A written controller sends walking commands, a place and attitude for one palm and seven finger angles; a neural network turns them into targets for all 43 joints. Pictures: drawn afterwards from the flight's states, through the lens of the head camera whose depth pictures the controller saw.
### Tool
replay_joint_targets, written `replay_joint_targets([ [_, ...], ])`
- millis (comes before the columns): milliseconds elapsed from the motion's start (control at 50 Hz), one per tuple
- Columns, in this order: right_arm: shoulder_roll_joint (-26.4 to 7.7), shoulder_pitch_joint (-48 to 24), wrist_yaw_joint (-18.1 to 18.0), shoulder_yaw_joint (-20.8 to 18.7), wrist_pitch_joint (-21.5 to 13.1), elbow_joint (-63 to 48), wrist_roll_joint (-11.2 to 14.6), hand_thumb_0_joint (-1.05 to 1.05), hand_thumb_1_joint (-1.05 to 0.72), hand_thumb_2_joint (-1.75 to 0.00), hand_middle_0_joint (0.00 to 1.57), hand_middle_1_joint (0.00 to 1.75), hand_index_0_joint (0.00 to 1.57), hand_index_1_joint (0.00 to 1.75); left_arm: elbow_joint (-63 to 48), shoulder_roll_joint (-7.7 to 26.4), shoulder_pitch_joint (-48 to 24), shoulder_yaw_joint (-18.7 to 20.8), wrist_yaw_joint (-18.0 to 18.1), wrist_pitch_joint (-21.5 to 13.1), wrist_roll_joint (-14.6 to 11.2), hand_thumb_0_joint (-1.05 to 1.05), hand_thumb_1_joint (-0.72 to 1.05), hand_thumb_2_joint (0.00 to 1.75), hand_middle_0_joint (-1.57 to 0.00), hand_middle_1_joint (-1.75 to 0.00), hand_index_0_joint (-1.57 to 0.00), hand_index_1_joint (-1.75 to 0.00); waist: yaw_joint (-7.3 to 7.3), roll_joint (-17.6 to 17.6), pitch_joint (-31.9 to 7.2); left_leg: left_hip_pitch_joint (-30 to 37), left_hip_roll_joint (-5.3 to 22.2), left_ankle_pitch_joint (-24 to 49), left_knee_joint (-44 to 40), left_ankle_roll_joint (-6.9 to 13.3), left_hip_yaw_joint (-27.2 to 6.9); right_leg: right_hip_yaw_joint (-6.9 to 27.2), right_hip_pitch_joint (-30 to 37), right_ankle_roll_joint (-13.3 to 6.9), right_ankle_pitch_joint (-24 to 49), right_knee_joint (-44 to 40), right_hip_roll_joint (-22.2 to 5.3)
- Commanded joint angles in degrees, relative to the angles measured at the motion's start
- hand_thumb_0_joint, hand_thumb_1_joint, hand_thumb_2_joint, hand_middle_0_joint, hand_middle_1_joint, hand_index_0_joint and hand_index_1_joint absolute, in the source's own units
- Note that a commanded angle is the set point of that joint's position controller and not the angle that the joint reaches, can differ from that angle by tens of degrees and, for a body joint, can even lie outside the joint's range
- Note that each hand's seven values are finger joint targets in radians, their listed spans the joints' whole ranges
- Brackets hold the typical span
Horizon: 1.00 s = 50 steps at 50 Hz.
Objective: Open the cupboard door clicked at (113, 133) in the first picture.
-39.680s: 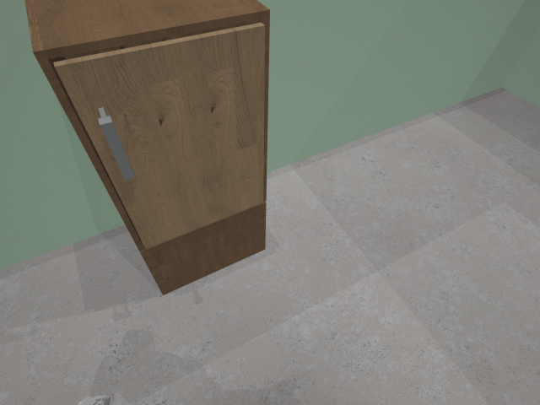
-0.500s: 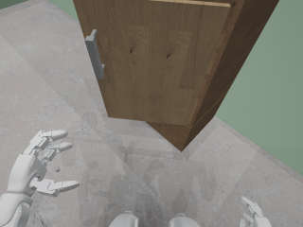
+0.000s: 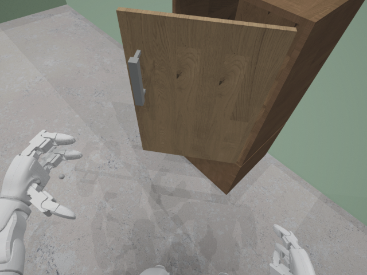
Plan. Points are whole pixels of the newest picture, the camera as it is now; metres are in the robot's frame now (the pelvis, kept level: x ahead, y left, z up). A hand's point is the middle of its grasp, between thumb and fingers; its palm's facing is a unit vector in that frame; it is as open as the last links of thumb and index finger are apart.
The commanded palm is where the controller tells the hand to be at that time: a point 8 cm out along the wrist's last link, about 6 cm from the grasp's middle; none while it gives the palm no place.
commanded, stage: raise the hand with hooked fingers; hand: left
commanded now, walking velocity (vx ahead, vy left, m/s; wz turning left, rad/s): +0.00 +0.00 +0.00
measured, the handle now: (139, 78) +0.60 +0.18 +0.06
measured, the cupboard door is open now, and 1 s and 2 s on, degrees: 38 38 38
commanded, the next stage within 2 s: move the hooked fingers beside the handle in 0.56 s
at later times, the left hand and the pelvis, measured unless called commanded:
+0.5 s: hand (66, 175) +0.28 +0.26 +0.07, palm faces -0.04 -1.00 -0.05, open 14.0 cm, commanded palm +0.25 +0.30 +0.07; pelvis -0.01 -0.01 +0.00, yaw +0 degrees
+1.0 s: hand (82, 147) +0.35 +0.25 +0.07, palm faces -0.06 -1.00 -0.02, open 14.0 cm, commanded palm +0.32 +0.30 +0.07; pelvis +0.00 -0.03 +0.00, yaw -1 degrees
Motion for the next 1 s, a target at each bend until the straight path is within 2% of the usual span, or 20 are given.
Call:
replay_joint_targets([
  [0,-10.4,0.5,-1.5,-4.5,-2.0,-6.3,0.7,0.00,-0.90,-0.90,0.20,0.30,0.20,0.30,-2.7,15.7,-13.8,7.6,-2.1,-2.0,-2.3,0.00,-0.50,0.30,-0.30,-1.20,-0.30,-1.20,-1.07,4.4,-11.1,12.5,3.0,22.9,-10.7,-6.5,-7.9,0.5,1.8,-2.3,10.4,-4.3,1.8],
  [40,-10.7,0.4,-1.7,-4.5,-1.6,-6.5,1.1,0.00,-0.90,-0.90,0.20,0.30,0.20,0.30,-0.2,16.2,-15.9,7.2,-3.8,-0.2,-2.3,0.00,-0.50,0.30,-0.30,-1.20,-0.30,-1.20,-1.31,4.6,-11.5,12.4,2.9,20.5,-11.5,-6.2,-7.6,0.7,2.2,-2.1,9.5,-5.2,1.5],
  [80,-10.8,0.2,-1.6,-4.6,-1.8,-7.4,1.1,0.00,-0.90,-0.90,0.20,0.30,0.20,0.30,0.5,14.3,-14.7,5.0,-5.3,1.1,-2.1,0.00,-0.50,0.30,-0.30,-1.20,-0.30,-1.20,-1.12,4.6,-12.5,12.5,2.7,20.4,-11.6,-5.8,-7.7,0.8,2.6,-2.1,9.4,-5.4,1.2],
  [120,-10.8,0.6,-1.0,-4.8,-2.1,-7.9,1.0,0.00,-0.90,-0.90,0.20,0.30,0.20,0.30,-1.9,14.2,-14.1,4.3,-6.0,0.6,-2.2,0.00,-0.50,0.30,-0.30,-1.20,-0.30,-1.20,-0.80,4.4,-15.1,14.4,2.9,24.1,-11.2,-5.9,-7.9,0.9,3.6,-2.1,11.1,-5.4,1.4],
  [160,-10.8,1.1,-0.5,-5.3,-2.5,-8.1,0.6,0.00,-0.90,-0.90,0.20,0.30,0.20,0.30,-5.6,15.8,-13.5,6.0,-5.3,-1.1,-2.5,0.00,-0.50,0.30,-0.30,-1.20,-0.30,-1.20,-0.42,5.1,-17.4,17.0,3.1,27.7,-10.7,-6.2,-8.3,0.9,3.2,-2.0,12.5,-5.1,1.6],
  [200,-10.9,1.4,-0.2,-5.3,-2.6,-7.7,0.1,0.00,-0.90,-0.90,0.20,0.30,0.20,0.30,-6.9,18.3,-13.5,8.6,-4.0,-2.8,-2.8,0.00,-0.50,0.30,-0.30,-1.20,-0.30,-1.20,-0.04,5.0,-16.3,16.0,3.0,28.1,-10.4,-6.4,-7.9,1.0,3.6,-2.4,13.0,-4.8,1.9],
  [260,-10.7,1.5,-0.2,-5.2,-2.3,-7.4,0.2,0.00,-0.90,-0.90,0.20,0.30,0.20,0.30,-5.6,18.1,-13.4,10.1,-2.4,-4.6,-3.2,0.00,-0.50,0.30,-0.30,-1.20,-0.30,-1.20,-0.43,4.4,-14.1,14.1,2.9,24.1,-11.1,-6.2,-7.5,0.9,3.0,-2.1,11.1,-5.0,1.9],
  [300,-10.7,1.3,-0.3,-5.1,-2.1,-7.1,0.2,0.00,-0.90,-0.90,0.20,0.30,0.20,0.30,-4.4,18.5,-14.4,10.3,-1.9,-4.7,-3.0,0.00,-0.50,0.30,-0.30,-1.20,-0.30,-1.20,-0.49,4.9,-12.0,12.1,2.6,20.3,-11.4,-5.9,-7.0,1.2,3.3,-2.4,9.7,-5.3,1.8],
  [360,-10.3,0.8,-0.6,-4.9,-1.9,-7.4,0.7,0.00,-0.90,-0.90,0.20,0.30,0.20,0.30,-3.8,16.3,-14.8,7.4,-2.4,-3.8,-2.0,0.00,-0.50,0.30,-0.30,-1.20,-0.30,-1.20,-1.01,7.6,-12.0,12.1,2.4,16.9,-12.0,-5.1,-6.5,1.7,3.1,-2.3,8.0,-6.0,1.4],
  [460,-10.3,0.4,-1.1,-4.9,-2.5,-7.7,0.9,0.00,-0.90,-0.90,0.20,0.30,0.20,0.30,-4.8,16.5,-14.5,6.9,-3.5,-3.2,-2.3,0.00,-0.50,0.30,-0.30,-1.20,-0.30,-1.20,-1.28,5.1,-13.7,11.2,2.1,15.1,-11.4,-3.8,-5.8,2.7,5.2,-2.0,8.4,-7.1,1.3],
  [560,-10.2,0.0,-1.5,-4.5,-2.7,-6.9,0.8,0.00,-0.90,-0.90,0.20,0.30,0.20,0.30,-2.0,16.6,-15.3,8.3,-3.4,-3.8,-3.5,0.00,-0.50,0.30,-0.30,-1.20,-0.30,-1.20,-1.57,1.2,-11.2,7.6,1.7,13.7,-10.5,-3.3,-4.9,3.5,6.1,-1.7,8.4,-7.6,1.2],
  [620,-9.9,-0.1,-1.5,-4.3,-2.7,-6.8,0.9,0.00,-0.90,-0.90,0.20,0.30,0.20,0.30,-0.5,15.8,-15.6,7.3,-3.8,-3.6,-3.2,0.00,-0.50,0.30,-0.30,-1.20,-0.30,-1.20,-1.53,2.7,-10.8,6.6,1.5,13.0,-9.9,-3.1,-4.1,4.4,6.5,-1.8,7.9,-7.6,0.8],
  [640,-10.0,-0.2,-1.6,-4.3,-2.8,-6.9,0.8,0.00,-0.90,-0.90,0.20,0.30,0.20,0.30,-1.4,16.4,-16.0,7.4,-3.9,-3.6,-3.0,0.00,-0.50,0.30,-0.30,-1.20,-0.30,-1.20,-1.33,3.8,-12.3,7.0,1.5,13.4,-9.7,-3.1,-4.1,4.6,6.9,-1.7,8.2,-7.5,0.7],
  [680,-10.1,0.3,-1.9,-4.2,-2.6,-6.2,0.8,0.00,-0.90,-0.90,0.20,0.30,0.20,0.30,-0.8,17.7,-20.8,7.1,-3.7,-3.7,-2.0,0.00,-0.50,0.30,-0.30,-1.20,-0.30,-1.20,-2.24,4.6,-12.3,7.1,1.6,13.6,-9.3,-3.0,-4.2,4.5,5.9,-1.6,8.6,-7.0,0.7],
  [700,-10.3,0.6,-2.1,-4.2,-2.5,-5.5,0.6,0.00,-0.90,-0.90,0.20,0.30,0.20,0.30,-0.4,18.5,-24.7,6.8,-3.7,-3.9,-1.8,0.00,-0.50,0.30,-0.30,-1.20,-0.30,-1.20,-3.20,4.1,-11.5,6.8,1.7,13.3,-8.6,-2.9,-4.2,4.9,5.1,-1.6,8.4,-7.1,0.8],
  [760,-10.4,1.4,-2.7,-4.0,-2.1,-4.4,0.8,0.00,-0.90,-0.90,0.20,0.30,0.20,0.30,3.8,20.4,-30.2,7.7,-3.9,-4.7,-1.3,0.00,-0.50,0.30,-0.30,-1.20,-0.30,-1.20,-3.91,2.5,-12.5,5.5,1.8,11.8,-7.9,-2.7,-4.2,5.5,5.0,-1.3,6.7,-7.1,0.7],
  [820,-10.3,2.0,-2.8,-3.9,-2.1,-3.8,0.7,0.00,-0.90,-0.90,0.20,0.30,0.20,0.30,5.4,20.6,-33.3,7.3,-4.6,-5.5,-1.2,0.00,-0.50,0.30,-0.30,-1.20,-0.30,-1.20,-3.34,4.9,-16.5,7.2,1.6,15.1,-7.3,-2.8,-4.1,5.6,6.4,-1.6,10.4,-5.9,0.7],
  [860,-10.6,2.7,-2.7,-4.2,-1.8,-3.4,0.7,0.00,-0.90,-0.90,0.20,0.30,0.20,0.30,9.0,21.6,-32.2,8.2,-5.2,-4.9,-1.2,0.00,-0.50,0.30,-0.30,-1.20,-0.30,-1.20,-2.98,3.7,-18.1,6.5,1.7,16.9,-6.8,-2.9,-3.8,5.8,7.7,-1.4,13.1,-5.5,0.5],
  [900,-11.0,3.7,-2.3,-4.2,-1.2,-3.5,0.6,0.00,-0.90,-0.90,0.20,0.30,0.20,0.30,12.7,23.4,-30.6,9.7,-5.9,-3.8,-1.1,0.00,-0.50,0.30,-0.30,-1.20,-0.30,-1.20,-2.21,2.7,-18.6,4.5,1.6,19.0,-6.0,-2.8,-3.4,6.3,9.5,-1.5,16.1,-4.9,0.5],
  [980,-11.3,4.2,-1.6,-4.5,0.1,-4.3,0.7,0.00,-0.90,-0.90,0.20,0.30,0.20,0.30,17.0,24.4,-32.1,10.0,-6.4,-2.4,-0.2,0.00,-0.50,0.30,-0.30,-1.20,-0.30,-1.20,-2.30,1.4,-16.9,1.8,1.7,19.3,-6.1,-2.8,-2.9,6.2,8.7,-1.2,17.7,-4.6,0.2],
])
